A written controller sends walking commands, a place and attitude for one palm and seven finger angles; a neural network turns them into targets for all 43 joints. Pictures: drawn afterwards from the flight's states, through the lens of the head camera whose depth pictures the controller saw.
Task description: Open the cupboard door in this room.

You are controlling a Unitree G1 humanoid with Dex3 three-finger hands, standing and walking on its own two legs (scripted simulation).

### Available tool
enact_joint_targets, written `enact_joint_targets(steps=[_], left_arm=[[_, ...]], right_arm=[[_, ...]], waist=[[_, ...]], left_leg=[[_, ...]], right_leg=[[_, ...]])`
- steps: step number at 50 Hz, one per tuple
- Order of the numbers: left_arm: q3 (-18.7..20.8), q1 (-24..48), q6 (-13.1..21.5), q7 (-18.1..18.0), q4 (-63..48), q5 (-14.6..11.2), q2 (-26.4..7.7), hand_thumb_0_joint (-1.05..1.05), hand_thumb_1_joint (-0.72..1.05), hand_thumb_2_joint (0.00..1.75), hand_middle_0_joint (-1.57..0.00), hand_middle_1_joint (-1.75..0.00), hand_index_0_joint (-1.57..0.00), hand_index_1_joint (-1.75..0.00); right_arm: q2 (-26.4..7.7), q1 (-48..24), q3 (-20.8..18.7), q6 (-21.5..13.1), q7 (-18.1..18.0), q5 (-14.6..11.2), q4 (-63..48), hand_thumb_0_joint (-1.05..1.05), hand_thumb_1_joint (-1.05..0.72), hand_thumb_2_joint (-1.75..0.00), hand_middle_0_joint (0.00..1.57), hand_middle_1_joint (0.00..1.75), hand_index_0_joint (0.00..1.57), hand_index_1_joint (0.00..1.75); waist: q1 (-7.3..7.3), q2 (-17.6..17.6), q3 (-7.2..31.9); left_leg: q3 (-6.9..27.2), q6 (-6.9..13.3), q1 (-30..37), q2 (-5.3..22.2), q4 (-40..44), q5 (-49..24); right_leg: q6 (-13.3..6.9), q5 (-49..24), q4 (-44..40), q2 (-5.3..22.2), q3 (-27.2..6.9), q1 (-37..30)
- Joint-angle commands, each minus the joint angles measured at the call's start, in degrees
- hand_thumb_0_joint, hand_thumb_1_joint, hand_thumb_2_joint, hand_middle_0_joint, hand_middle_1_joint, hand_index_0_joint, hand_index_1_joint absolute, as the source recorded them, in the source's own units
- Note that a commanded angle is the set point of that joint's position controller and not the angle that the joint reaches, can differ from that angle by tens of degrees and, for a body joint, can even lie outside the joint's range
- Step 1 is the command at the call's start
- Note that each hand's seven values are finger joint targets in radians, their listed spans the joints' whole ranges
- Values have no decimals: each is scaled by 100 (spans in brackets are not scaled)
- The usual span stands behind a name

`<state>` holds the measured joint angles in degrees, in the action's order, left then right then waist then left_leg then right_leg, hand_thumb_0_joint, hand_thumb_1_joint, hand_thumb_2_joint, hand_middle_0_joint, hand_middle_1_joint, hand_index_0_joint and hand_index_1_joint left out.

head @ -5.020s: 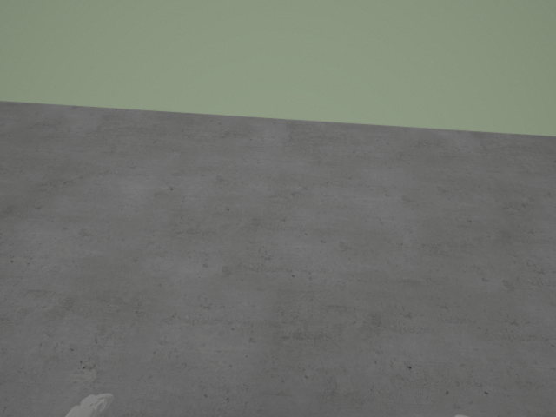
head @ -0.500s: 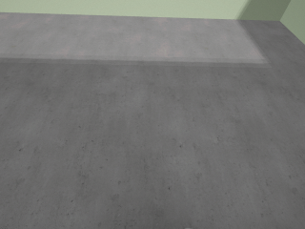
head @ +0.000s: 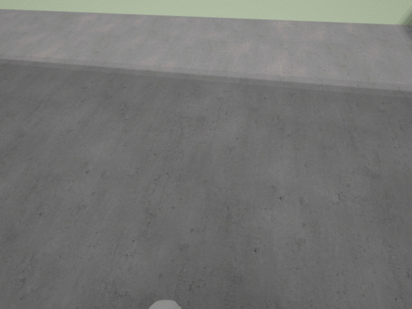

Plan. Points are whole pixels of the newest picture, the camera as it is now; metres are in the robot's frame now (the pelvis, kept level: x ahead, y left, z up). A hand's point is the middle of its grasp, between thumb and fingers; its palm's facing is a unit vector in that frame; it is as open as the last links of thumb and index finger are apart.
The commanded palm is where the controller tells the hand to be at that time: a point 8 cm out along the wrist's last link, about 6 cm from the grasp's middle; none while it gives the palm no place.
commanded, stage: turn or walk to find it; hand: left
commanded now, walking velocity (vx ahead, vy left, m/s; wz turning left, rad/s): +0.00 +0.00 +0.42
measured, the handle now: out of the picture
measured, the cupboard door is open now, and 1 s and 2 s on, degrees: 0 0 0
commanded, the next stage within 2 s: none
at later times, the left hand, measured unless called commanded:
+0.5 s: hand out of the picture +0.00 +0.27 -0.17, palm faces +0.23 -0.94 -0.25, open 7.3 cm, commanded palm none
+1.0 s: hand out of the picture -0.08 +0.20 -0.16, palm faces +0.43 -0.87 -0.25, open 7.3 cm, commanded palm none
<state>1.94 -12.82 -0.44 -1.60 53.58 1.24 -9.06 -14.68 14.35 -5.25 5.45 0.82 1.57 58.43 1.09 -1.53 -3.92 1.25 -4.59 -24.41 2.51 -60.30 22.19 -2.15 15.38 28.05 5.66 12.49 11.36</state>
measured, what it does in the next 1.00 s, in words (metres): steps on the spot, turning left: left foot, then right foot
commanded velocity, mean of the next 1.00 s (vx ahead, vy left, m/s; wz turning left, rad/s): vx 0.00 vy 0.00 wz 0.42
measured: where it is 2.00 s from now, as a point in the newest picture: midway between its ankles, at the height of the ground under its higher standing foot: outside the picture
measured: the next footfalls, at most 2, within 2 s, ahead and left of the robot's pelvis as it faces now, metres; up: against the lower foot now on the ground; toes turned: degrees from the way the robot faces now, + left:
left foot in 0.18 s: +0.00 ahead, +0.15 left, +0.00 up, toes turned +9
right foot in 0.64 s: +0.03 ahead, -0.08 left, +0.00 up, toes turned +10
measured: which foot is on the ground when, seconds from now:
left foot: up 0.00-0.16, down 0.18-0.64, up 0.66-1.00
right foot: down 0.00-0.18, up 0.20-0.62, down 0.64-1.00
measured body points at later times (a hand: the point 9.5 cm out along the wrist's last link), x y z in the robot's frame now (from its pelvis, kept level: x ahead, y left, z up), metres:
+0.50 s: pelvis -0.03 +0.05 +0.00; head +0.00 +0.06 +0.45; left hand -0.01 +0.32 -0.15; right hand +0.10 -0.18 -0.14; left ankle -0.04 +0.14 -0.74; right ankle -0.01 -0.10 -0.69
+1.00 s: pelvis -0.05 +0.00 +0.00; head -0.02 -0.01 +0.45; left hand -0.10 +0.25 -0.14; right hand +0.08 -0.23 -0.16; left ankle -0.14 +0.14 -0.68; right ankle -0.01 -0.09 -0.74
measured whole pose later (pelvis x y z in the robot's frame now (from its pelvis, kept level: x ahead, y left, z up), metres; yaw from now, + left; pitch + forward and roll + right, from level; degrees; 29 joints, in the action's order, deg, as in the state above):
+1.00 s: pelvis -0.05 +0.00 +0.00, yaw +25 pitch -1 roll +2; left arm 1.9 -13.1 -0.5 -1.4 53.9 1.4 -9.5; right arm -14.6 12.9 -4.9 5.3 0.9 1.3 58.0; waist 0.6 -1.1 -4.5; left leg 0.3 -4.4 -22.7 2.5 -56.2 24.1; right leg -1.3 15.4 29.0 6.4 12.9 11.8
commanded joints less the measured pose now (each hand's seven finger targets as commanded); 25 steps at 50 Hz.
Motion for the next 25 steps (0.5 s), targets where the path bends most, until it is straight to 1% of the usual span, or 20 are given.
enact_joint_targets(steps=[1, 2, 3, 4, 5, 6, 7, 8, 9, 10, 11, 12, 13, 14, 15, 17, 19, 22, 24, 25], left_arm=[[349, -389, 72, -51, -181, 67, -1349, 0, 90, 90, -20, -30, -20, -30], [363, -393, 66, -42, -164, 70, -1393, 0, 90, 90, -20, -30, -20, -30], [381, -398, 56, -35, -139, 72, -1436, 0, 90, 90, -20, -30, -20, -30], [387, -342, 49, -34, -109, 75, -1449, 0, 90, 90, -20, -30, -20, -30], [388, -304, 34, -28, -98, 61, -1464, 0, 90, 90, -20, -30, -20, -30], [388, -258, 14, -16, -90, 35, -1439, 0, 90, 90, -20, -30, -20, -30], [374, -201, -16, -7, -103, -22, -1373, 0, 90, 90, -20, -30, -20, -30], [337, -281, -62, 17, -222, -70, -1078, 0, 90, 90, -20, -30, -20, -30], [206, -3, -98, 37, -430, -41, -773, 0, 90, 90, -20, -30, -20, -30], [218, 176, -163, 19, -473, -16, -915, 0, 90, 90, -20, -30, -20, -30], [241, 282, -197, 24, -391, 14, -881, 0, 90, 90, -20, -30, -20, -30], [274, 297, -224, 39, -300, 6, -909, 0, 90, 90, -20, -30, -20, -30], [285, 292, -211, 65, -242, -3, -975, 0, 90, 90, -20, -30, -20, -30], [292, 156, -193, 94, -177, -8, -974, 0, 90, 90, -20, -30, -20, -30], [286, 25, -182, 103, -126, -11, -954, 0, 90, 90, -20, -30, -20, -30], [265, 9, -175, 94, -119, -22, -932, 0, 90, 90, -20, -30, -20, -30], [259, 118, -173, 78, -161, -29, -935, 0, 90, 90, -20, -30, -20, -30], [238, 278, -182, 54, -308, -43, -842, 0, 90, 90, -20, -30, -20, -30], [218, 422, -152, 52, -394, -49, -809, 0, 90, 90, -20, -30, -20, -30], [214, 457, -138, 46, -431, -60, -765, 0, 90, 90, -20, -30, -20, -30]], right_arm=[[-147, -585, 59, -249, -6, -73, -583, 0, -90, -90, 20, 30, 20, 30], [-132, -582, 75, -273, -8, -92, -594, 0, -90, -90, 20, 30, 20, 30], [-135, -581, 93, -298, -13, -107, -601, 0, -90, -90, 20, 30, 20, 30], [-134, -494, 95, -325, -22, -119, -608, 0, -90, -90, 20, 30, 20, 30], [-150, -361, 99, -343, -34, -117, -572, 0, -90, -90, 20, 30, 20, 30], [-190, -234, 96, -372, -38, -110, -546, 0, -90, -90, 20, 30, 20, 30], [-361, 6, 70, -423, -30, -102, -478, 0, -90, -90, 20, 30, 20, 30], [-847, 170, -31, -483, -49, -55, -484, 0, -90, -90, 20, 30, 20, 30], [-1253, 357, -115, -459, -87, -60, -487, 0, -90, -90, 20, 30, 20, 30], [-1286, 366, -113, -416, -107, -33, -456, 0, -90, -90, 20, 30, 20, 30], [-1055, 158, -62, -452, -168, -22, -459, 0, -90, -90, 20, 30, 20, 30], [-978, -148, -22, -449, -206, -23, -525, 0, -90, -90, 20, 30, 20, 30], [-836, -347, 27, -453, -215, -30, -603, 0, -90, -90, 20, 30, 20, 30], [-786, -452, 62, -477, -217, -43, -643, 0, -90, -90, 20, 30, 20, 30], [-775, -467, 71, -501, -218, -50, -669, 0, -90, -90, 20, 30, 20, 30], [-792, -333, 51, -525, -219, -64, -663, 0, -90, -90, 20, 30, 20, 30], [-778, -197, 37, -517, -214, -68, -647, 0, -90, -90, 20, 30, 20, 30], [-824, -155, -15, -485, -196, -36, -662, 0, -90, -90, 20, 30, 20, 30], [-835, -65, -34, -469, -189, -18, -654, 0, -90, -90, 20, 30, 20, 30], [-823, -60, -41, -459, -186, -6, -658, 0, -90, -90, 20, 30, 20, 30]], waist=[[-391, 1251, 365], [-394, 1264, 472], [-409, 1375, 531], [-344, 1345, 603], [-264, 1307, 669], [-160, 1195, 715], [10, 748, 851], [91, -614, 948], [205, -1636, 792], [254, -1093, 719], [194, -999, 512], [87, -1280, 325], [36, -1070, 179], [-62, -929, 169], [-105, -759, 264], [-72, -568, 405], [-10, -509, 395], [57, -566, 404], [118, -601, 471], [124, -644, 458]], left_leg=[[-374, 47, -225, 20, 1116, 447], [-447, 76, -59, -36, 1369, 466], [-516, 113, 109, -57, 1597, 483], [-562, 139, 296, -74, 1983, 407], [-658, 169, 597, -108, 2385, 98], [-672, 214, 990, -137, 2967, -405], [-523, 289, 1683, -4, 3706, -1203], [859, 693, 2392, 1035, 4110, -2223], [1871, 1210, 2475, 1988, 4212, -3958], [1614, 1553, 1991, 2161, 4169, -3653], [1448, 1455, 1758, 1786, 4299, -3280], [1273, 1347, 1656, 1535, 4277, -3118], [1107, 1306, 1500, 1332, 4252, -3172], [921, 1249, 1465, 1198, 4253, -3175], [802, 1239, 1633, 1090, 4213, -3373], [795, 1279, 1851, 1044, 4156, -3634], [955, 1336, 1880, 1060, 4176, -3563], [1227, 1463, 1853, 1137, 4156, -3196], [1414, 1502, 1917, 1134, 4058, -3312], [1473, 1493, 1792, 1103, 4023, -3369]], right_leg=[[-620, -2083, -765, 1547, -1116, -717], [-628, -2279, -669, 1539, -1082, -767], [-623, -2445, -571, 1572, -1053, -754], [-569, -2588, -397, 1578, -1005, -769], [-457, -2524, -243, 1558, -882, -636], [-272, -2350, 4, 1445, -719, -444], [0, -1879, 526, 1283, -467, -10], [399, -282, 1553, 663, -144, 1094], [653, 2062, 2578, 151, -352, 2033], [573, 2049, 3168, 200, -798, 1850], [586, 1665, 3372, 225, -973, 1973], [612, 1325, 3556, 223, -1069, 2091], [616, 1035, 3653, 188, -1112, 2033], [638, 840, 3688, 165, -1089, 1963], [668, 734, 3682, 117, -1074, 1956], [728, 670, 3502, 67, -1066, 1912], [749, 702, 3269, 41, -1096, 1847], [761, 924, 2707, -27, -1095, 1719], [728, 1062, 2245, -118, -1087, 1574], [703, 1088, 2018, -167, -1080, 1398]])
